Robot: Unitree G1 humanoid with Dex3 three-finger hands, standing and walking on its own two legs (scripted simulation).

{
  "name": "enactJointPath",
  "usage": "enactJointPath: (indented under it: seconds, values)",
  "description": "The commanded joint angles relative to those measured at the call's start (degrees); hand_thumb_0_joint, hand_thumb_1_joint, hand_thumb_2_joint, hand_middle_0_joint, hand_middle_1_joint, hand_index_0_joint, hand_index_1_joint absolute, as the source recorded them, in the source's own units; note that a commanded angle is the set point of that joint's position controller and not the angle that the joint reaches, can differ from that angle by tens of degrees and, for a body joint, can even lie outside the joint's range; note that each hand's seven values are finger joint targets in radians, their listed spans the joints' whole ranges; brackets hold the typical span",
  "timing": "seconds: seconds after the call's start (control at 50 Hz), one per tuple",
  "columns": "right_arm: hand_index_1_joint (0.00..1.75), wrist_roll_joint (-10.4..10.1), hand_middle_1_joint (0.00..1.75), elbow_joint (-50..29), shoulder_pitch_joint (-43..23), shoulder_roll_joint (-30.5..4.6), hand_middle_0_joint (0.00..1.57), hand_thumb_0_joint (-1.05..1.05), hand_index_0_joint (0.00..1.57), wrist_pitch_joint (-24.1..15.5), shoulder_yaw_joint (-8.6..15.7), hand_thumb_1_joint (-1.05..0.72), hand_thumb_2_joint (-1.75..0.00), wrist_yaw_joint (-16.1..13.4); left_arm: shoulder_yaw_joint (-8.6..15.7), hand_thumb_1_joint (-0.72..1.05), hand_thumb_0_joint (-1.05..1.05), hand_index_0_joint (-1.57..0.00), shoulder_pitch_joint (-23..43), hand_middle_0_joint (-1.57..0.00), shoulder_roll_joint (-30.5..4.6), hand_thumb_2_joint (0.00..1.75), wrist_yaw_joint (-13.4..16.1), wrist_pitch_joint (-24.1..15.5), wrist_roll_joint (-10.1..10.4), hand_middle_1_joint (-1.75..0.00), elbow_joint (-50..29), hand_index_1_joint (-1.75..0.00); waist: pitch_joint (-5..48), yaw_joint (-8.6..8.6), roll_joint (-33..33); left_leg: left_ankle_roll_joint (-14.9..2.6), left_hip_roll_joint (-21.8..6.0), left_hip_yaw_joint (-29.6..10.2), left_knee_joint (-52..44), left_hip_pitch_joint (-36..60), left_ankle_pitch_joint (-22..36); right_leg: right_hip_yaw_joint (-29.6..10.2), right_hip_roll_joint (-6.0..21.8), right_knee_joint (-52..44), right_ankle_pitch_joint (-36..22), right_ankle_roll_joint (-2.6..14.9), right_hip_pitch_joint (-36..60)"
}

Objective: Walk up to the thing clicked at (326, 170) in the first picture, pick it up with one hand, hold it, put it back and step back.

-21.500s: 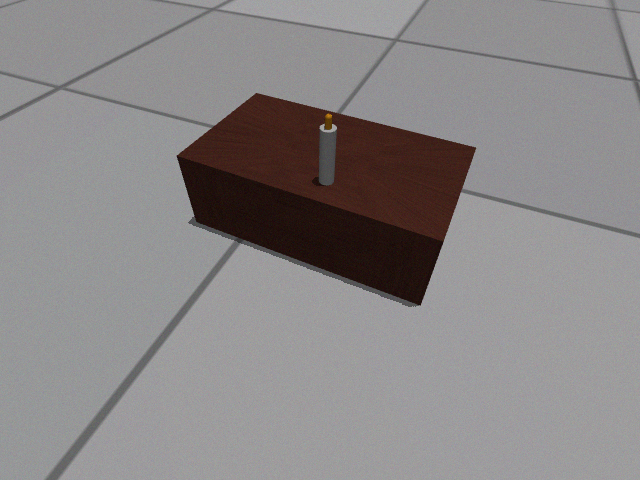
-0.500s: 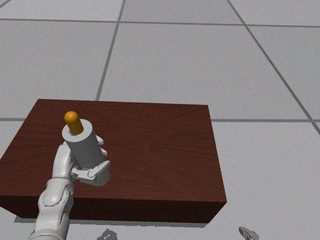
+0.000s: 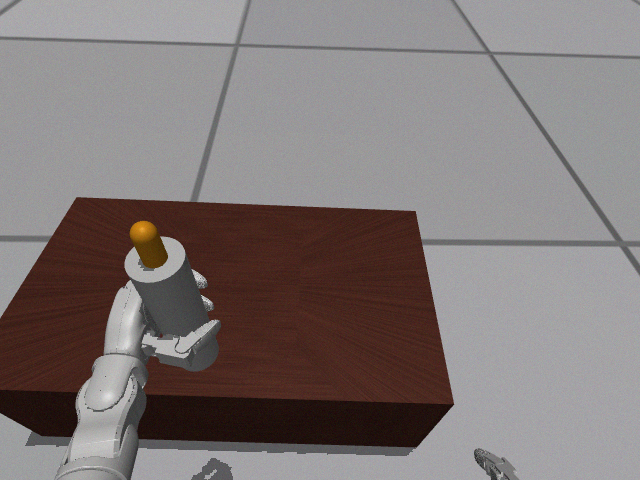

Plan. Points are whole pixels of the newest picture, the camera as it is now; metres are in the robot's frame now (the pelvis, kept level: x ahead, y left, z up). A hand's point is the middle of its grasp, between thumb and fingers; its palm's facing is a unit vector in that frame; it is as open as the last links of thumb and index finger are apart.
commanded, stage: crouch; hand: left
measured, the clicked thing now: (175, 302) +0.32 +0.17 +0.08
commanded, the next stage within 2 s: lower in 1.40 s
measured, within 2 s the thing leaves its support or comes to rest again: neither
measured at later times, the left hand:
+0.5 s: hand (208, 323) +0.37 +0.16 -0.05, palm faces -0.05 -1.00 -0.01, open 8.2 cm
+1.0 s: hand (226, 321) +0.43 +0.16 -0.15, palm faces -0.04 -1.00 -0.03, open 8.2 cm
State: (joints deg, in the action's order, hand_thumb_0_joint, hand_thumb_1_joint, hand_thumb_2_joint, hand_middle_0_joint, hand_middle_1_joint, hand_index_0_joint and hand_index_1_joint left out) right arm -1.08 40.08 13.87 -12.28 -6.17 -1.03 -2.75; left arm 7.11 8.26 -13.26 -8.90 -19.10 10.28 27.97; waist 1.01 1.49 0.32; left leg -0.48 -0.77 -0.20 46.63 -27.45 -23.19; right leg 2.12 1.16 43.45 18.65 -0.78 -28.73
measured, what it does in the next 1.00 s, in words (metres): lowers itself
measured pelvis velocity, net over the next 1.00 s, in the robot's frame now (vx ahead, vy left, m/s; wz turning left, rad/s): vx -0.03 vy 0.00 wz -0.02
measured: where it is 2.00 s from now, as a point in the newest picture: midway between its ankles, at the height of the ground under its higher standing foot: outside the picture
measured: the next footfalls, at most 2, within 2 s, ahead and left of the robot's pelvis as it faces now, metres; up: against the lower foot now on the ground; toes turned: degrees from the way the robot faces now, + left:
none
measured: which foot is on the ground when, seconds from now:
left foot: down 0.00-1.00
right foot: down 0.00-1.00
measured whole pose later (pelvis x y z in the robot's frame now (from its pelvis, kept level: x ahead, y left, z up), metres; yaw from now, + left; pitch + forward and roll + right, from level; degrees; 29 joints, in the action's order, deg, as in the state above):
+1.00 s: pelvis -0.03 +0.00 -0.14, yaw -1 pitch +29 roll -3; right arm 2.4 42.1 14.2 -13.4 -4.3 -0.8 1.7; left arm 17.3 37.7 -20.1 -11.3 -32.3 6.1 58.0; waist 9.3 8.0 1.0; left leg -0.6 -0.9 -1.9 87.5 -80.6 -35.8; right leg 2.9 1.5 83.1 30.3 -0.4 -81.5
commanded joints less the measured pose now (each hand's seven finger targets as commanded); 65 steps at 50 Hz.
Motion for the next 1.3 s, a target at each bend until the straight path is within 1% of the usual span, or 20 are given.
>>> enactJointPath:
  seconds: [0.0,0.06,0.1,0.22,0.28,0.36,0.44,0.48,0.56,0.62,0.66,0.72,0.78,0.8,0.92,0.98,1.0,1.08,1.18,1.28]
  values:
    - [0.30,0.2,0.30,-7.6,-1.7,-8.3,0.20,0.00,0.20,-2.9,3.0,-0.89,-0.90,-0.6,3.0,0.37,0.00,-1.36,23.5,-1.34,-7.0,1.36,-1.3,-7.1,3.3,-1.53,-20.5,-1.52,18.3,0.30,3.7,0.52,0.4,-1.3,-7.9,6.3,12.5,0.5,-1.5,-4.7,-11.3,1.98,8.3]
    - [0.30,0.1,0.30,-7.7,-1.6,-8.4,0.20,0.00,0.20,-2.9,3.1,-0.89,-0.91,-0.4,4.7,0.43,0.00,-1.35,23.0,-1.33,-8.0,1.38,-0.7,-7.0,3.5,-1.49,-20.0,-1.49,18.4,-0.37,2.9,0.41,0.6,-1.3,-7.7,5.3,12.3,0.5,-1.5,-4.9,-11.1,2.00,9.1]
    - [0.30,0.1,0.30,-7.3,-1.5,-8.3,0.20,0.00,0.20,-3.0,3.1,-0.88,-0.89,-0.6,4.8,0.45,0.00,-1.40,23.8,-1.38,-7.6,1.26,-0.3,-7.3,3.5,-1.44,-19.0,-1.43,17.6,0.62,1.5,0.14,0.6,-1.1,-7.6,4.8,11.1,0.4,-1.4,-5.0,-10.6,1.80,8.2]
    - [0.30,0.5,0.30,-5.9,-1.7,-8.7,0.20,0.00,0.20,-2.9,3.5,-0.87,-0.89,-0.2,4.0,0.45,0.00,-1.38,28.9,-1.37,-7.7,1.25,-1.8,-9.7,2.1,-1.43,-9.9,-1.42,13.4,1.87,0.6,-0.33,0.5,-1.2,-5.4,-0.5,5.9,0.0,-1.2,-2.7,-6.6,1.82,1.8]
    - [0.30,0.8,0.30,-5.2,-1.2,-9.2,0.20,0.00,0.20,-3.2,3.8,-0.87,-0.89,0.2,6.2,0.43,0.00,-1.39,32.7,-1.37,-8.8,1.25,-2.8,-11.8,2.5,-1.44,-3.9,-1.43,13.4,2.33,0.5,-0.47,0.7,-1.5,-2.3,-5.5,1.7,-0.3,-0.9,0.2,-3.3,1.88,-2.4]
    - [0.30,1.7,0.30,-4.8,1.3,-9.4,0.20,0.00,0.20,-3.6,3.8,-0.87,-0.89,1.0,7.2,0.38,0.00,-1.39,39.2,-1.37,-10.6,1.27,-3.9,-15.8,2.5,-1.47,2.2,-1.46,19.6,3.37,2.1,-0.19,0.9,-1.6,4.2,-10.4,1.5,-0.5,-0.8,6.4,-3.0,1.99,-8.8]
    - [0.30,2.4,0.30,-5.4,3.2,-10.2,0.20,0.00,0.20,-3.5,3.4,-0.89,-0.90,1.4,8.9,0.37,0.00,-1.40,46.9,-1.39,-15.0,1.28,-4.9,-19.5,2.2,-1.48,2.9,-1.47,32.9,3.47,6.7,0.15,1.3,-2.2,11.1,-11.8,5.7,-0.3,-0.7,13.1,-5.0,2.51,-13.9]
    - [0.30,2.7,0.30,-4.8,4.4,-10.5,0.20,0.00,0.20,-3.4,3.3,-0.90,-0.90,1.6,8.1,0.33,0.00,-1.40,48.2,-1.39,-13.7,1.26,-5.4,-20.6,2.4,-1.47,4.0,-1.47,36.4,4.12,7.6,0.28,1.2,-2.6,14.3,-12.8,8.2,0.1,-1.1,16.5,-6.1,2.90,-17.9]
    - [0.30,3.0,0.30,-2.7,7.2,-12.0,0.20,0.00,0.20,-2.6,3.9,-0.91,-0.90,1.7,9.2,0.33,0.00,-1.40,50.8,-1.39,-15.0,1.25,-5.0,-20.8,2.2,-1.45,7.1,-1.45,41.0,4.45,7.9,0.16,1.3,-3.2,18.8,-17.0,9.9,0.1,-1.0,20.5,-6.7,3.27,-21.7]
    - [0.30,3.1,0.30,-2.9,7.1,-11.9,0.20,0.00,0.20,-2.0,3.4,-0.91,-0.90,1.9,10.3,0.33,0.00,-1.38,52.7,-1.38,-17.4,1.24,-4.3,-20.9,1.0,-1.43,6.8,-1.43,42.5,3.51,9.9,0.44,1.1,-3.7,21.2,-17.5,14.4,0.6,-1.2,23.7,-8.6,3.68,-25.3]
    - [0.30,3.0,0.30,-2.5,7.5,-12.1,0.20,0.00,0.20,-1.3,4.0,-0.91,-0.90,1.9,10.0,0.35,0.00,-1.39,52.6,-1.39,-16.2,1.25,-4.0,-20.3,0.6,-1.43,9.8,-1.43,41.4,4.83,6.7,-0.08,1.1,-3.5,22.9,-21.9,12.9,0.3,-1.1,24.4,-9.2,3.44,-24.5]
    - [0.30,3.0,0.30,-1.5,8.2,-11.8,0.20,0.00,0.20,-0.7,4.0,-0.91,-0.90,2.3,13.8,0.34,0.00,-1.39,53.7,-1.38,-19.4,1.26,-3.0,-20.2,0.6,-1.44,11.6,-1.44,41.2,4.09,4.3,-0.72,1.6,-2.7,25.4,-28.6,9.4,-0.6,-1.0,25.8,-8.9,3.00,-22.8]
    - [0.30,3.0,0.30,-1.8,8.2,-12.1,0.20,0.00,0.20,0.0,4.2,-0.90,-0.90,2.8,14.0,0.35,0.00,-1.38,53.1,-1.37,-18.5,1.28,-2.5,-20.2,0.6,-1.45,13.1,-1.45,43.2,4.71,4.4,-0.92,1.6,-2.6,27.4,-29.7,11.0,-0.6,-1.0,27.9,-10.2,2.95,-23.9]
    - [0.30,3.0,0.30,-1.8,8.3,-12.3,0.20,0.00,0.20,0.0,4.4,-0.91,-0.90,2.9,15.3,0.39,0.00,-1.39,54.4,-1.38,-20.5,1.29,-2.2,-20.3,0.0,-1.46,12.6,-1.46,43.2,4.80,4.4,-1.04,1.7,-2.6,28.1,-31.2,9.8,-0.7,-1.0,28.2,-9.0,2.98,-24.9]
    - [0.30,3.5,0.30,-1.0,8.7,-12.3,0.20,0.00,0.20,0.5,4.2,-0.91,-0.90,3.7,12.6,0.34,0.00,-1.37,57.8,-1.37,-19.4,1.28,-2.7,-20.8,-1.5,-1.44,11.3,-1.45,45.7,5.90,9.5,-0.03,0.9,-3.8,30.3,-27.9,11.9,0.5,-1.4,32.1,-6.8,3.86,-33.8]
    - [0.30,3.6,0.30,-0.7,8.9,-12.3,0.20,0.00,0.20,0.6,4.0,-0.91,-0.90,3.8,13.1,0.31,0.00,-1.37,61.9,-1.36,-20.5,1.28,-2.1,-20.4,-1.6,-1.45,11.2,-1.45,45.6,6.43,11.2,0.31,0.6,-4.4,30.5,-29.1,7.8,0.7,-1.3,33.1,-2.8,4.14,-37.2]
    - [0.30,3.6,0.30,-0.7,8.7,-12.2,0.20,0.00,0.20,0.6,3.9,-0.91,-0.90,4.0,11.7,0.29,0.00,-1.38,62.5,-1.37,-18.8,1.28,-2.1,-20.1,-1.6,-1.46,11.7,-1.46,45.4,7.25,12.0,0.43,0.5,-4.5,30.8,-29.0,7.0,0.9,-1.4,33.6,-1.9,4.23,-38.7]
    - [0.30,3.5,0.30,-0.1,8.6,-12.8,0.20,0.00,0.20,0.5,3.9,-0.91,-0.90,4.0,11.3,0.28,0.00,-1.37,65.1,-1.36,-18.6,1.28,-1.3,-19.8,-1.8,-1.45,12.9,-1.45,45.3,8.07,12.3,0.53,0.3,-5.3,31.7,-30.2,3.8,1.1,-1.2,35.0,0.7,4.23,-42.5]
    - [0.30,3.5,0.30,-0.2,8.5,-12.3,0.20,0.00,0.20,0.8,3.3,-0.90,-0.90,3.8,12.2,0.29,0.00,-1.38,67.5,-1.38,-21.5,1.30,-0.7,-19.4,-2.5,-1.46,14.0,-1.47,46.0,8.12,10.8,-0.13,1.0,-4.0,33.9,-36.5,1.1,0.2,-1.0,35.7,0.9,3.88,-39.5]
    - [0.30,3.6,0.30,-0.2,8.9,-13.0,0.20,0.00,0.20,1.1,3.3,-0.91,-0.91,3.9,13.9,0.29,0.00,-1.35,67.6,-1.35,-23.4,1.30,-0.7,-18.8,-2.7,-1.45,16.6,-1.45,47.5,7.92,11.4,-0.27,1.1,-3.9,36.4,-37.7,3.6,0.2,-0.9,38.1,-0.8,3.99,-41.3]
